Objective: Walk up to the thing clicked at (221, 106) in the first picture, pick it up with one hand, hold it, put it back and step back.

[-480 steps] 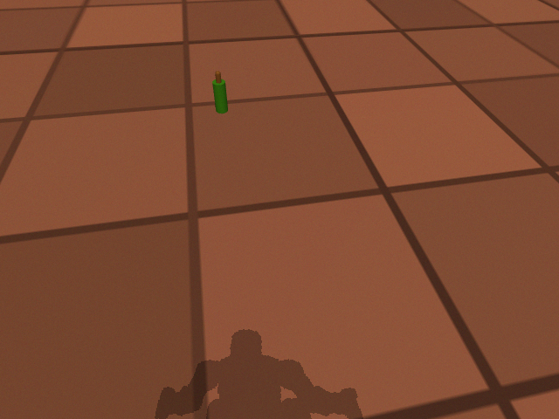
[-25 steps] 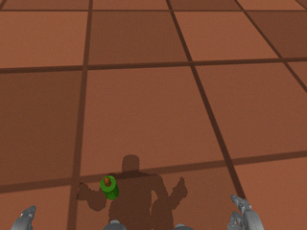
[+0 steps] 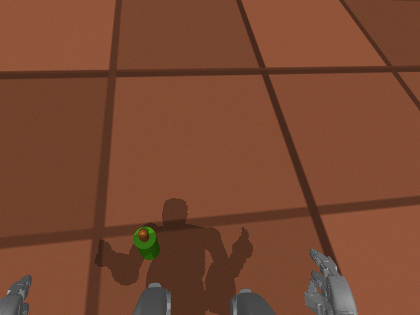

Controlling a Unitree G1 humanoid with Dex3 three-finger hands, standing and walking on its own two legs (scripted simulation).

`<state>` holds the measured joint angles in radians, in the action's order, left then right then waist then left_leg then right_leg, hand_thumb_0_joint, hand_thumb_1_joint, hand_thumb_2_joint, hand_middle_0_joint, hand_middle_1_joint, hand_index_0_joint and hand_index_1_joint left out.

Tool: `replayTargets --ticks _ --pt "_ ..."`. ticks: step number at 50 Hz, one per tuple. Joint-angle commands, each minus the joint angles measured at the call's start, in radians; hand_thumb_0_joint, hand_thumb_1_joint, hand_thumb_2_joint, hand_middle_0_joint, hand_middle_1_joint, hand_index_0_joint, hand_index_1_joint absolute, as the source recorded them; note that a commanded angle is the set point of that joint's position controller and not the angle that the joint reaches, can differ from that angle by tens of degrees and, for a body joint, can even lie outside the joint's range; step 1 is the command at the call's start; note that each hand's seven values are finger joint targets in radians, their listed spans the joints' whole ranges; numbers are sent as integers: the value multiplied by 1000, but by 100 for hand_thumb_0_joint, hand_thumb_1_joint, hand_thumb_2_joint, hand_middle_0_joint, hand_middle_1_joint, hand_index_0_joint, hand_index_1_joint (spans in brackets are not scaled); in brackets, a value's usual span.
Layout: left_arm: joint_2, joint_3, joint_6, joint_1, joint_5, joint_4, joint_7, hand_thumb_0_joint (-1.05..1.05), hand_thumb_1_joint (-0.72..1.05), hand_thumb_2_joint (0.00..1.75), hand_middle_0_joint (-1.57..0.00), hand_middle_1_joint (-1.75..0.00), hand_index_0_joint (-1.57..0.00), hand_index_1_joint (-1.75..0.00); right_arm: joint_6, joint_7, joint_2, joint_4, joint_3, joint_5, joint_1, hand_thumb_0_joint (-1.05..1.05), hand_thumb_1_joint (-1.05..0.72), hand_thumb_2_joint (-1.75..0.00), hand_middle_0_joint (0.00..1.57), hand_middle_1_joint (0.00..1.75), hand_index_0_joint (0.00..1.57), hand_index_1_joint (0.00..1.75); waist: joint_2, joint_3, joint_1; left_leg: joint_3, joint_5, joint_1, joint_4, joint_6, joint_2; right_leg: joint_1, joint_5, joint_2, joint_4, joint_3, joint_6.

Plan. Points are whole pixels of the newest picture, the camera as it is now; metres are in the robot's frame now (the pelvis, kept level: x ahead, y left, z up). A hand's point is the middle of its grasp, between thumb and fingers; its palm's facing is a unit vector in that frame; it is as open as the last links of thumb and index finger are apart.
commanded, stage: go down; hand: left
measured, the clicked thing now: (146, 242) +0.39 +0.18 -0.55
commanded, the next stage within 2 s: approach in 1.82 s
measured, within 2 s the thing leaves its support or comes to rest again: neither
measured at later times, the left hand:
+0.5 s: hand (46, 273) +0.24 +0.34 -0.18, palm faces +0.14 -0.97 -0.19, open 17.6 cm
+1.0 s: hand (49, 255) +0.28 +0.36 -0.22, palm faces +0.13 -0.98 -0.13, open 17.7 cm
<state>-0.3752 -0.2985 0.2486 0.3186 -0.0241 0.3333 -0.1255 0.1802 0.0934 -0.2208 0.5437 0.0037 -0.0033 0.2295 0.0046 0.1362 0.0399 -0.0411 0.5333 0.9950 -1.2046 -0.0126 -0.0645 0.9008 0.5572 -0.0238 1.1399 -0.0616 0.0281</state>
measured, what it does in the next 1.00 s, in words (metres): lowers itself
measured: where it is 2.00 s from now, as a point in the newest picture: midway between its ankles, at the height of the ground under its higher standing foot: outside the picture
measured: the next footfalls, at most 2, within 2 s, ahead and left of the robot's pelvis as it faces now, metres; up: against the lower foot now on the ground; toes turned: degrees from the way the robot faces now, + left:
none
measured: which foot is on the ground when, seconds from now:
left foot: down 0.00-1.00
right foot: down 0.00-1.00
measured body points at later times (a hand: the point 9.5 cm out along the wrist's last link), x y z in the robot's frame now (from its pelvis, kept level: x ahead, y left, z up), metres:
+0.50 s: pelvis -0.04 +0.00 -0.11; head +0.12 +0.03 +0.31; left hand +0.23 +0.39 -0.16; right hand +0.13 -0.27 -0.20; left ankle +0.02 +0.12 -0.64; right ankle -0.01 -0.14 -0.64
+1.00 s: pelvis -0.06 -0.01 -0.19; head +0.13 +0.03 +0.21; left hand +0.27 +0.41 -0.21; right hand +0.10 -0.29 -0.30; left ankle +0.02 +0.12 -0.64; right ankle -0.01 -0.14 -0.64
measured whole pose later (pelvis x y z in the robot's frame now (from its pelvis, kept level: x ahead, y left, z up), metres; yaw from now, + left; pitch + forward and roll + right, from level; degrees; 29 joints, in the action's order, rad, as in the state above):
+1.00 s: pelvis -0.06 -0.01 -0.19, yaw -4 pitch +33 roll -6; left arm -0.72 -0.71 -0.29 -0.35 -0.16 0.93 -0.62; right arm 0.19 0.07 -0.32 0.67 0.05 0.03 0.11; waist -0.02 0.17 0.04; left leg -0.11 0.65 1.85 -1.92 -0.03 -0.07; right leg 1.75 0.70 -0.01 1.88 -0.07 0.01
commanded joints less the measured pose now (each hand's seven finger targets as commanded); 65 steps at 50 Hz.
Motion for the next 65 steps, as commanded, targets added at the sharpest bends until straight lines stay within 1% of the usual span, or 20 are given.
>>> replayTargets --ticks 1,3,5,6,7,8,11,15,18,19,23,25,30,33,36,39,40,42,60,65 --pt "-214 -134 -69 53 -16 -122 2 0 -49 2 -6 -2 -6 -2 54 12 -163 -141 -77 2 1 0 -93 -91 20 30 20 30 94 251 -16 5 -332 -213 146 19 32 -75 -296 32 -104 6 -44" --pt "-193 -116 -96 -10 -22 -107 -5 0 -51 1 -6 -1 -6 -2 64 11 -162 -143 -71 3 -15 0 -94 -91 20 30 20 30 83 212 -2 6 -264 -168 136 20 34 -34 -244 30 -92 8 -44" --pt "-248 -165 -138 -98 -27 -43 -14 0 -49 0 -6 -1 -7 -1 71 11 -173 -126 -74 4 -20 0 -95 -91 20 30 20 30 85 187 8 6 -181 -108 105 24 33 36 -172 29 -66 16 -45" --pt "-242 -156 -167 -143 -34 -29 -30 0 -49 1 -6 -1 -6 -1 77 9 -175 -118 -73 3 -21 0 -95 -91 20 30 20 30 86 188 10 3 -163 -90 90 24 32 71 -154 30 -41 17 -45" --pt "-291 -190 -200 -193 -34 -13 -38 0 -48 1 -6 0 -6 0 79 10 -183 -109 -77 5 -20 0 -95 -91 20 30 20 30 100 185 7 6 -127 -63 72 24 33 107 -126 27 -19 23 -47" --pt "-296 -191 -236 -242 -45 14 -59 0 -50 0 -6 0 -7 0 86 10 -187 -100 -74 6 -25 0 -96 -91 20 30 20 30 103 185 15 4 -96 -26 44 26 36 144 -99 27 10 24 -47" --pt "-352 -232 -328 -306 -68 70 -116 0 -52 0 -7 -1 -7 -1 96 9 -204 -99 -77 4 -32 0 -96 -91 20 30 20 30 110 255 -4 1 -44 29 -14 27 36 209 -45 16 66 50 -50" --pt "-402 -279 -396 -353 -91 158 -195 0 -59 0 -7 0 -7 0 90 7 -238 -83 -78 3 -27 0 -92 -90 20 30 20 30 164 382 -30 -32 -79 16 -61 15 30 295 -77 19 171 28 -56" --pt "-425 -325 -424 -340 -103 252 -239 0 -58 0 -6 0 -6 0 76 2 -253 -64 -78 4 -23 0 -90 -90 20 30 20 30 149 468 -55 -41 -200 13 -120 17 27 335 -147 24 233 13 -61" --pt "-430 -320 -436 -372 -106 262 -255 0 -59 0 -6 0 -6 0 72 -1 -253 -57 -76 8 -25 0 -90 -89 20 30 20 30 160 462 -56 -40 -192 33 -133 17 29 351 -137 24 242 14 -63" --pt "-514 -396 -488 -452 -121 305 -303 0 -58 0 -5 0 -5 0 61 -6 -265 -36 -77 10 -38 0 -89 -89 20 30 20 30 137 479 -65 -47 -159 106 -193 22 26 411 -113 26 297 11 -62" --pt "-514 -397 -515 -503 -129 323 -326 0 -56 1 -4 0 -4 0 58 -7 -266 -21 -75 11 -31 0 -89 -89 20 30 20 30 139 483 -50 -46 -145 136 -226 24 27 449 -99 28 324 12 -63" --pt "-598 -451 -576 -610 -148 359 -378 0 -54 3 -4 -1 -4 -1 51 -6 -278 12 -68 20 -28 0 -89 -90 20 30 20 30 133 522 -50 -38 -124 210 -310 30 25 504 -74 29 373 25 -61" --pt "-616 -457 -594 -666 -158 385 -413 0 -57 3 -4 -1 -4 -1 53 -4 -282 24 -64 25 -27 0 -89 -90 20 30 20 30 126 544 -37 -27 -110 266 -357 34 27 512 -60 30 388 36 -58" --pt "-660 -470 -602 -706 -154 399 -441 0 -56 3 -4 -1 -4 -1 50 -4 -298 39 -60 29 -21 0 -89 -90 20 30 20 30 189 567 -48 -48 -98 234 -365 25 22 595 -43 32 442 16 -67" --pt "-677 -487 -599 -713 -166 426 -458 0 -58 4 -4 -2 -3 -2 44 -3 -300 40 -54 27 -26 0 -89 -90 20 30 20 30 154 563 -55 -46 -61 290 -387 27 23 595 -16 33 449 18 -64" --pt "-664 -481 -597 -709 -169 429 -465 0 -57 4 -4 -1 -3 -2 43 -3 -301 42 -51 27 -28 0 -89 -90 20 30 20 30 160 579 -53 -47 -80 287 -395 27 23 604 -31 33 466 12 -64" --pt "-705 -504 -595 -730 -174 416 -474 0 -58 4 -4 -2 -4 -3 41 -4 -309 42 -48 27 -30 0 -89 -90 20 30 20 30 182 592 -66 -47 -101 285 -415 26 22 619 -45 34 490 7 -67" --pt "-805 -527 -598 -888 -184 435 -517 0 -60 5 -5 -4 -4 -4 33 -10 -318 42 -26 30 -32 0 -89 -90 20 30 20 30 172 565 -43 -32 22 469 -519 30 20 691 45 39 565 6 -61" --pt "-808 -529 -592 -893 -184 444 -528 0 -61 5 -4 -4 -4 -4 30 -10 -329 53 -24 27 -18 0 -89 -90 20 30 20 30 213 588 -43 -54 -13 415 -525 24 17 753 11 40 621 -20 -69"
